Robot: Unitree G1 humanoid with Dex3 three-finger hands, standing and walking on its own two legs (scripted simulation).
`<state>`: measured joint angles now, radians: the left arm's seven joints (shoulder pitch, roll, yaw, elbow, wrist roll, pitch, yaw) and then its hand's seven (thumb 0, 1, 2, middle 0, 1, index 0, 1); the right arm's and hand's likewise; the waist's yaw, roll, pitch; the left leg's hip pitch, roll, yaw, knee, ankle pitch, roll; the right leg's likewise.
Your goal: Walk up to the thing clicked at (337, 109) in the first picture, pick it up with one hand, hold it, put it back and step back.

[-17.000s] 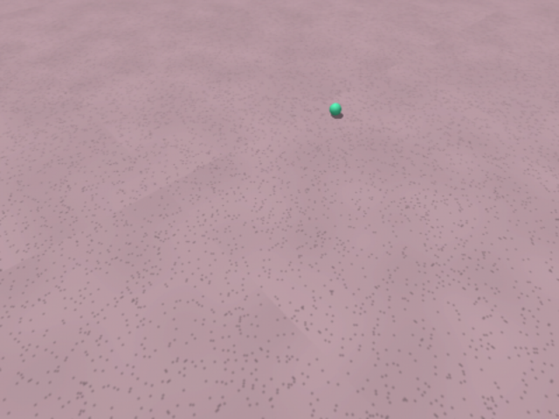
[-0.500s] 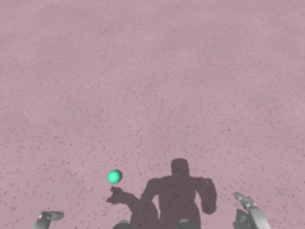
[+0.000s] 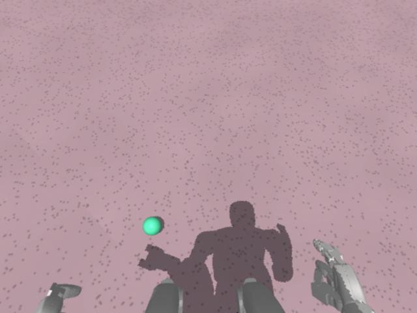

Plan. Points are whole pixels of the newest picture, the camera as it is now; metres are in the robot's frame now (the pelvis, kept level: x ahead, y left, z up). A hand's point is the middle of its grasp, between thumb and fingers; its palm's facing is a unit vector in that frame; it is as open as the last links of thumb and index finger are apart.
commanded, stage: rise first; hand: left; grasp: from above
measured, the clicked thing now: (152, 225) +0.47 +0.21 -0.62
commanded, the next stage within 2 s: approach in 1.68 s
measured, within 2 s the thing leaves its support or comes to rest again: neither
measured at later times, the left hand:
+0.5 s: hand (105, 268) +0.27 +0.28 -0.31, palm faces -0.45 -0.41 -0.79, open 13.8 cm
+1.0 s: hand (118, 243) +0.36 +0.29 -0.42, palm faces -0.46 -0.08 -0.88, open 13.3 cm
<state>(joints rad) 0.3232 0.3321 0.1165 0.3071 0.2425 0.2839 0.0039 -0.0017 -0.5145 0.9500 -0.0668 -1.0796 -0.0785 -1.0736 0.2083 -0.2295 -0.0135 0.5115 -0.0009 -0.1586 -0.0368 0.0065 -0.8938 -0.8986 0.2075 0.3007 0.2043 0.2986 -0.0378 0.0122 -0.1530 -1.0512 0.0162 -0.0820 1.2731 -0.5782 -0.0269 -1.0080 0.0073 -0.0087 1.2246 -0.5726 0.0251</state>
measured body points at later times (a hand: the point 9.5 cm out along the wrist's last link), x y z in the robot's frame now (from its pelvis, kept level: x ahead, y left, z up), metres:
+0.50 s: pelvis -0.06 +0.00 -0.17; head +0.13 +0.01 +0.23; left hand +0.29 +0.30 -0.27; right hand +0.11 -0.28 -0.30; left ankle +0.01 +0.13 -0.63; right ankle +0.01 -0.14 -0.63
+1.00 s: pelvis -0.09 +0.00 -0.28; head +0.13 +0.04 +0.11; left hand +0.38 +0.29 -0.37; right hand -0.03 -0.28 -0.39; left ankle +0.01 +0.13 -0.63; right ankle +0.01 -0.14 -0.63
